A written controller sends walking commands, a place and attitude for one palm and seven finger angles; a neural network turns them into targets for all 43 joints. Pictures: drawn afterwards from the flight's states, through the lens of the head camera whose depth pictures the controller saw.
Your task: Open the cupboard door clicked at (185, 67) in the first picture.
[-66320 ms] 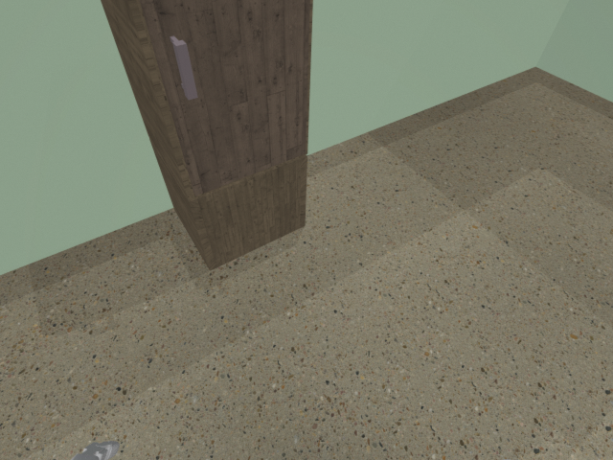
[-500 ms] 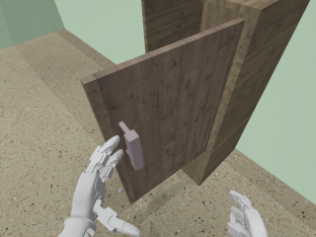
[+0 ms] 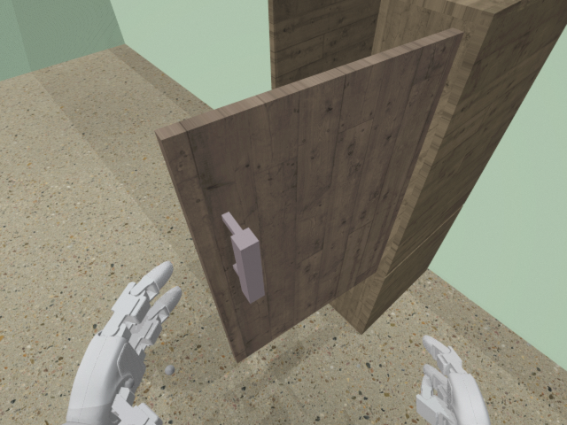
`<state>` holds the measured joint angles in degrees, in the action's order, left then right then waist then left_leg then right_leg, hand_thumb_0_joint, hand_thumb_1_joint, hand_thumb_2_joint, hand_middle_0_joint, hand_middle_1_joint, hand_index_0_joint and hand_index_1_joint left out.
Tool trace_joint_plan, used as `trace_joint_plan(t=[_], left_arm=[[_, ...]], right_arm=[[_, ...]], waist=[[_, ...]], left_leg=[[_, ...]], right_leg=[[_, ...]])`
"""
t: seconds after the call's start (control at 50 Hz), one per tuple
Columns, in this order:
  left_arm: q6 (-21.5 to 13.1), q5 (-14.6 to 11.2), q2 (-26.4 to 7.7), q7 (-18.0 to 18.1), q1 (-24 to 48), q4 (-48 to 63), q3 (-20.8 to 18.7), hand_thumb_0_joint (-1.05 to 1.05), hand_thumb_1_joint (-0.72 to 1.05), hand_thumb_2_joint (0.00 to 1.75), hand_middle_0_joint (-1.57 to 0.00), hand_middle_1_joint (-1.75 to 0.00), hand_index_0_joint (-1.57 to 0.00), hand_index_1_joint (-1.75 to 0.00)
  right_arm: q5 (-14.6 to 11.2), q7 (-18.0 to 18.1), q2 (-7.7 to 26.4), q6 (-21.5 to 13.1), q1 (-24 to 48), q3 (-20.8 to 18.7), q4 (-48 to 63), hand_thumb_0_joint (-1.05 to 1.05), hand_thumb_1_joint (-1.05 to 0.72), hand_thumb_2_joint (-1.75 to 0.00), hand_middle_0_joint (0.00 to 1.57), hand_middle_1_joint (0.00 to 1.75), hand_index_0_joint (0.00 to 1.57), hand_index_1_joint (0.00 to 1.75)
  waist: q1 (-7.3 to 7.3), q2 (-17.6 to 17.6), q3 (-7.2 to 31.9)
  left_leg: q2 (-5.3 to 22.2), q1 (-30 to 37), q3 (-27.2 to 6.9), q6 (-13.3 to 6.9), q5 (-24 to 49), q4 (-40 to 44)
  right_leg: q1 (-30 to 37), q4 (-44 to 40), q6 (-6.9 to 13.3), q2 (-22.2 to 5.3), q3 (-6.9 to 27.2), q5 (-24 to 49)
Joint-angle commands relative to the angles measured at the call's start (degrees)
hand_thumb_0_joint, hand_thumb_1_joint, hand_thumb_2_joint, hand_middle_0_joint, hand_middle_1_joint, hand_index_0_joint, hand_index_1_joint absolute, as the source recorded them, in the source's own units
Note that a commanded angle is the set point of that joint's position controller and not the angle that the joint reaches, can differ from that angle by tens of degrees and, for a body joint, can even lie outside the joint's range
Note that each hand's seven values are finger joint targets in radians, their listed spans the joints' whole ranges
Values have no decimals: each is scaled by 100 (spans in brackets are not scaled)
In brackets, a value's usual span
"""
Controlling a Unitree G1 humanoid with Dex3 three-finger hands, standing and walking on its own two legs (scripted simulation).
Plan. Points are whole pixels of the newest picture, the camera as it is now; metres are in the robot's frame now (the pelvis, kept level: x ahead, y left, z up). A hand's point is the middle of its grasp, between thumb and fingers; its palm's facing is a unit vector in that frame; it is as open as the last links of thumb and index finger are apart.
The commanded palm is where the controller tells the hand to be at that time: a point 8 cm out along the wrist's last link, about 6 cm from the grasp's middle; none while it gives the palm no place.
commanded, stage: draw the hand back to the body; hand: left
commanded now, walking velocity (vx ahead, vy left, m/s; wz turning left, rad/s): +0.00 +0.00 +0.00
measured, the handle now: (241, 257) +0.30 +0.08 +0.11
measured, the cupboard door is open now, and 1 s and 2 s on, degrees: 82 82 82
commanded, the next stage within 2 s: step back with the hand held close in 1.64 s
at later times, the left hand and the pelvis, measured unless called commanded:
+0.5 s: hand (125, 353) +0.17 +0.17 +0.13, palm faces -0.04 -1.00 -0.08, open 16.3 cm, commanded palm +0.14 +0.24 +0.15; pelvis +0.00 +0.02 +0.01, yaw +0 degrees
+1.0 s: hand (38, 312) +0.19 +0.25 +0.18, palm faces +0.33 -0.87 -0.37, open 12.3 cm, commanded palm +0.14 +0.29 +0.20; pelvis +0.01 +0.02 +0.04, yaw -1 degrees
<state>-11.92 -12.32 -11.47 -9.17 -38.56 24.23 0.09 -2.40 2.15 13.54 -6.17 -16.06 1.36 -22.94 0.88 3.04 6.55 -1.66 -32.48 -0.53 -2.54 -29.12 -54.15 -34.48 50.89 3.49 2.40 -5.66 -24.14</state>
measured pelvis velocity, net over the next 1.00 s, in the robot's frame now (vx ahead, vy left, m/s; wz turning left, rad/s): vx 0.01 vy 0.02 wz -0.01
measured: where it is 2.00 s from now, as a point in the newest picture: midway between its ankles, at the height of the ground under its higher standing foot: outside the picture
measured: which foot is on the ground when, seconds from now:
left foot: down 0.00-1.00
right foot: down 0.00-1.00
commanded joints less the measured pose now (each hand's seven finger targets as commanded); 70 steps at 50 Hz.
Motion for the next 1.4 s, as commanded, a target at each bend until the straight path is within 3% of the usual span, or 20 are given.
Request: trace_joint_plan(t=[0.0, 0.04, 0.1, 0.18, 0.32, 0.44, 0.48, 0.54, 0.56, 0.58, 0.6, 0.66, 0.88, 0.94, 1.04, 1.14, 1.16, 1.24, 1.28, 1.38], left_arm=[[-463, -39, -198, -29, 176, 1449, 68, 0, -50, 30, -15, -30, -15, -30], [-417, 30, -280, 37, 270, 1434, 37, 0, -50, 30, -15, -30, -15, -30], [-294, 122, -453, 192, 105, 1712, -153, 0, -50, 30, -15, -30, -15, -30], [0, 59, -586, 267, 134, 1627, -468, 0, -50, 30, -15, -30, -15, -30], [265, -187, -594, -19, 301, 1807, -531, 0, -50, 30, -15, -30, -15, -30], [473, -300, -835, -112, 441, 1793, -956, 0, -50, 30, -15, -30, -15, -30], [545, -362, -943, -154, 500, 1722, -1148, 0, -43, 33, -15, -30, -15, -30], [617, -432, -1000, -250, 646, 1813, -1239, 0, -32, 37, -16, -30, -16, -30], [622, 471, -1786, 607, 838, 2254, -1444, 0, -29, 39, -16, -30, -16, -30], [715, 527, -1226, 951, 521, 2210, -1140, 0, -26, 40, -16, -30, -16, -30], [800, 628, -1057, 1151, 269, 1898, -1048, 0, -22, 42, -16, -30, -16, -30], [806, 803, -1203, 1428, 409, 1886, -1137, 0, -12, 47, -16, -30, -16, -30], [641, 906, -1470, 1698, 929, 1658, -1627, 0, 27, 63, -18, -30, -18, -30], [590, 898, -1508, 1705, 972, 1642, -1776, 0, 37, 68, -18, -30, -18, -30], [579, 866, -1640, 1700, 1079, 1348, -2099, 0, 55, 75, -19, -30, -19, -30], [493, 854, -1841, 1710, 1428, 1487, -2370, 0, 73, 82, -19, -30, -19, -30], [489, 847, -1944, 1727, 1418, 1385, -2517, 0, 76, 84, -19, -30, -19, -30], [483, 796, -1974, 1711, 1600, 1223, -2650, 0, 90, 90, -20, -30, -20, -30], [487, 789, -1762, 1685, 1488, 997, -2471, 0, 90, 90, -20, -30, -20, -30], [435, 819, -1872, 1680, 1569, 1234, -2489, 0, 90, 90, -20, -30, -20, -30]], right_arm=[[-5, 39, 573, -413, 449, -229, 1042, 0, -90, -90, 20, 30, 20, 30], [-2, 38, 589, -413, 425, -227, 1049, 0, -90, -90, 20, 30, 20, 30], [-16, 33, 524, -380, 447, -225, 1117, 0, -90, -90, 20, 30, 20, 30], [-45, 72, 511, -293, 511, -190, 1086, 0, -90, -90, 20, 30, 20, 30], [-86, 105, 581, -445, 572, -122, 974, 0, -90, -90, 20, 30, 20, 30], [-109, 134, 605, -580, 626, -113, 816, 0, -90, -90, 20, 30, 20, 30], [-113, 143, 618, -602, 669, -114, 757, 0, -90, -90, 20, 30, 20, 30], [-132, 147, 632, -679, 696, -90, 684, 0, -90, -90, 20, 30, 20, 30], [-35, 276, 539, -619, 639, -126, 782, 0, -90, -90, 20, 30, 20, 30], [42, 307, 453, -603, 627, -83, 753, 0, -90, -90, 20, 30, 20, 30], [43, 304, 437, -534, 581, -77, 639, 0, -90, -90, 20, 30, 20, 30], [78, 293, 520, -435, 685, -99, 503, 0, -90, -90, 20, 30, 20, 30], [140, 277, 541, -425, 1027, -94, 79, 0, -90, -90, 20, 30, 20, 30], [148, 242, 542, -438, 1046, -110, -26, 0, -90, -90, 20, 30, 20, 30], [152, 198, 546, -367, 1118, -155, -145, 0, -90, -90, 20, 30, 20, 30], [141, 162, 545, -358, 1157, -178, -236, 0, -90, -90, 20, 30, 20, 30], [160, 168, 560, -365, 1177, -186, -268, 0, -90, -90, 20, 30, 20, 30], [135, 145, 560, -306, 1212, -210, -313, 0, -90, -90, 20, 30, 20, 30], [140, 128, 560, -297, 1241, -206, -340, 0, -90, -90, 20, 30, 20, 30], [152, 89, 600, -303, 1261, -229, -327, 0, -90, -90, 20, 30, 20, 30]], waist=[[-127, -172, 504], [-125, -189, 496], [31, -37, 719], [47, -250, 521], [7, -98, 367], [69, -24, 277], [88, -133, 249], [103, 90, 239], [340, 166, 182], [223, 88, 0], [198, 86, -161], [196, 10, -113], [229, 32, -357], [252, 177, -284], [279, -113, -360], [284, 281, -227], [325, 154, -216], [294, 43, -268], [276, 94, -468], [308, 186, -295]], left_leg=[[73, -31, -269, 100, 1332, 772], [81, -93, -297, 108, 1203, 801], [96, 62, -300, 114, 1353, 919], [123, 37, -298, 118, 1344, 1038], [152, 354, -371, 165, 1467, 1258], [164, 550, -411, 194, 1460, 1457], [167, 586, -397, 185, 1523, 1506], [173, 764, -423, 226, 1654, 1620], [271, 578, -466, 207, 1477, 1921], [237, 598, -427, 206, 1381, 2011], [280, 673, -420, 209, 1462, 2064], [320, 1001, -423, 205, 1874, 2231], [351, 1705, -430, 251, 2060, 3002], [357, 1886, -403, 282, 2394, 3098], [347, 1999, -293, 265, 2650, 3188], [336, 2225, -254, 278, 2882, 3243], [334, 2209, -247, 272, 2960, 3242], [315, 2252, -185, 227, 2877, 3284], [316, 2229, -175, 215, 2742, 3335], [320, 2299, -203, 205, 2805, 3364]], right_leg=[[594, -747, -179, -144, 465, 991], [550, -727, -174, -141, 444, 801], [728, -670, -144, -147, 387, 916], [853, -802, -160, -125, 366, 940], [929, -991, -175, -109, 281, 1059], [1065, -1190, -168, -111, 255, 1017], [1178, -1272, -173, -115, 258, 1092], [1260, -1334, -164, -109, 211, 1194], [1613, -1521, -78, -181, 553, 1075], [1670, -1645, -81, -222, 569, 1027], [1702, -1699, -92, -231, 542, 1039], [1951, -1877, -109, -232, 526, 1309], [2597, -2445, -120, -241, 551, 1433], [2752, -2527, -121, -244, 554, 1642], [2927, -2687, -133, -230, 583, 1899], [3055, -2778, -131, -248, 626, 2062], [3126, -2800, -119, -243, 616, 2139], [3132, -2887, -138, -249, 658, 2170], [3061, -2941, -145, -262, 636, 2058], [3177, -2937, -145, -257, 639, 2086]])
